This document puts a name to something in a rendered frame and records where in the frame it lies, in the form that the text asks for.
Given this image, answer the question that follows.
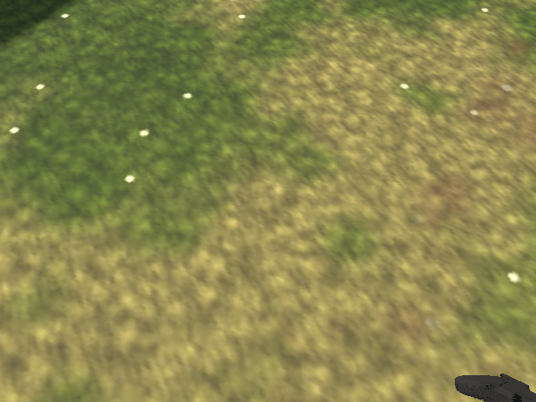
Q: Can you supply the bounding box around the right robot hand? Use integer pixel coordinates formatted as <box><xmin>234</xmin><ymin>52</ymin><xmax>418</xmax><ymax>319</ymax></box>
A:
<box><xmin>455</xmin><ymin>374</ymin><xmax>536</xmax><ymax>402</ymax></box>

